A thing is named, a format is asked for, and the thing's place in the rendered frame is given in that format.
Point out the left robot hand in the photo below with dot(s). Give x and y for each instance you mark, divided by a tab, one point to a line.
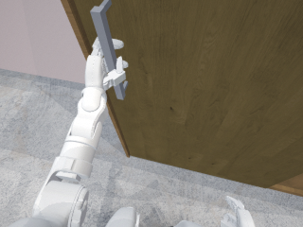
96	68

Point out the left robot thigh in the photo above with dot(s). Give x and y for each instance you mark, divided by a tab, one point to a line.
124	217

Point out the right robot hand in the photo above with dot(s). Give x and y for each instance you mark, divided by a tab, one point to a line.
243	217

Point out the handle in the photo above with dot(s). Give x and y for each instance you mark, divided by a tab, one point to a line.
106	43

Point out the left robot forearm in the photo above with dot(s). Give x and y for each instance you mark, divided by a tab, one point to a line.
81	142

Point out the left robot upper arm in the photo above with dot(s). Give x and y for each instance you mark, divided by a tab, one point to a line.
60	204

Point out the wardrobe door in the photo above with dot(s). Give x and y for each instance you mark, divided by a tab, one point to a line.
214	86
295	182

